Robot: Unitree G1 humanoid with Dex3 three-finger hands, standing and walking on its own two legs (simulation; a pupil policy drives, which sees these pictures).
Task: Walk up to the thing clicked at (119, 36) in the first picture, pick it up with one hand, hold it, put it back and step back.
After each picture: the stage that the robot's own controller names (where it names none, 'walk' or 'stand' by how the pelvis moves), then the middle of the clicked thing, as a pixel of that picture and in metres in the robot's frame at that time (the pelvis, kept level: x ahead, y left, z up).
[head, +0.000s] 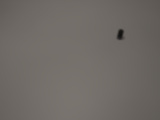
stand; (120, 34) +1.44 -0.44 -0.72
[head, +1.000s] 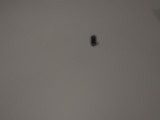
walk; (93, 40) +1.35 -0.02 -0.69
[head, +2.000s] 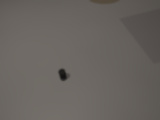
walk; (62, 74) +0.81 +0.25 -0.71
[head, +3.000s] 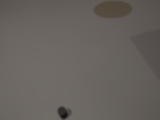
walk; (62, 113) +0.44 +0.24 -0.71
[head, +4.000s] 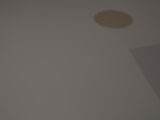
stand; out of the picture +0.35 +0.20 -0.70
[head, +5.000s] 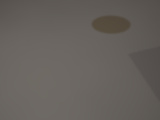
stand; out of the picture +0.32 +0.20 -0.72
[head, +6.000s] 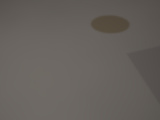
stand; out of the picture +0.33 +0.21 -0.72
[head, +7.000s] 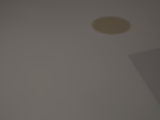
stand; out of the picture +0.32 +0.21 -0.73
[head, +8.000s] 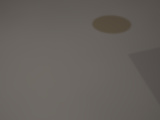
stand; out of the picture +0.32 +0.21 -0.73
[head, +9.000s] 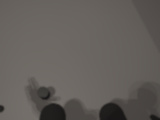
go down; (44, 93) +0.36 +0.21 -0.52
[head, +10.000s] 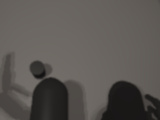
go down; (38, 70) +0.40 +0.22 -0.32
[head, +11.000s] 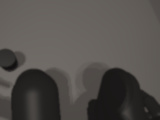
close in; (7, 61) +0.39 +0.26 -0.25
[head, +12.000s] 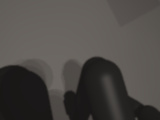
close; out of the picture +0.38 +0.27 -0.22
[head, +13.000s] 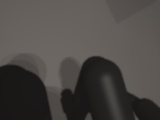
close; out of the picture +0.37 +0.28 -0.22
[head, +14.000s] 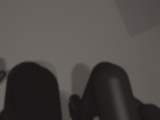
lift; out of the picture +0.32 +0.25 -0.19
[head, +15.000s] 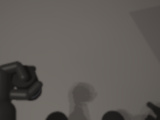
lift; (28, 84) +0.32 +0.18 +0.00
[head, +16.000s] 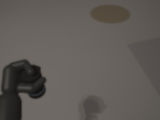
hold; (33, 82) +0.34 +0.18 +0.01
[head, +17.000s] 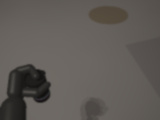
hold; (38, 86) +0.33 +0.17 +0.00
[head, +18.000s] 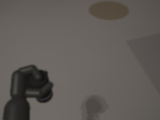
crouch; (41, 87) +0.32 +0.16 -0.01
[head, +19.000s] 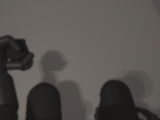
crouch; (20, 56) +0.41 +0.21 -0.10
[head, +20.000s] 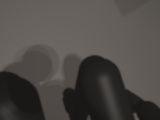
lower; out of the picture +0.40 +0.29 -0.22
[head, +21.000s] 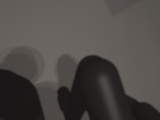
lower; out of the picture +0.40 +0.29 -0.22
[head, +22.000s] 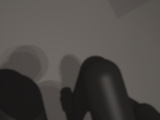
lower; out of the picture +0.40 +0.29 -0.22
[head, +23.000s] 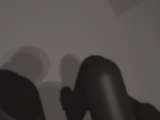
lower; out of the picture +0.39 +0.28 -0.22
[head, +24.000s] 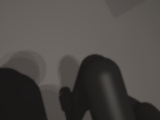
loosen; out of the picture +0.39 +0.28 -0.22
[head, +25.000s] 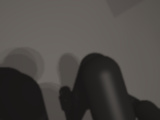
withdraw; out of the picture +0.38 +0.26 -0.22
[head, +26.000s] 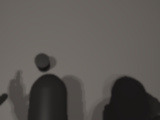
walk; (43, 63) +0.41 +0.20 -0.32
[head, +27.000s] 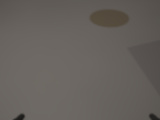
stand; out of the picture +0.34 +0.18 -0.65
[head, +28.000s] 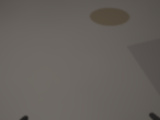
stand; out of the picture +0.35 +0.20 -0.66
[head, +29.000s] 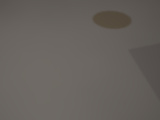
stand; out of the picture +0.35 +0.18 -0.69
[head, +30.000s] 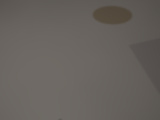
walk; out of the picture +0.35 +0.19 -0.72
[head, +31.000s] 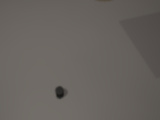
walk; (59, 92) +0.52 +0.13 -0.70
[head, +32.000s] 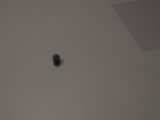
walk; (56, 60) +0.83 +0.21 -0.70
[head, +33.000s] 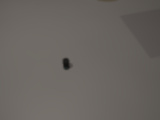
stand; (66, 64) +0.93 +0.18 -0.71
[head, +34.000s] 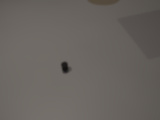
stand; (64, 67) +0.94 +0.20 -0.73
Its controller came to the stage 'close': yes
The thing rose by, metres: 0.71
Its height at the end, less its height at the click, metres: +0.00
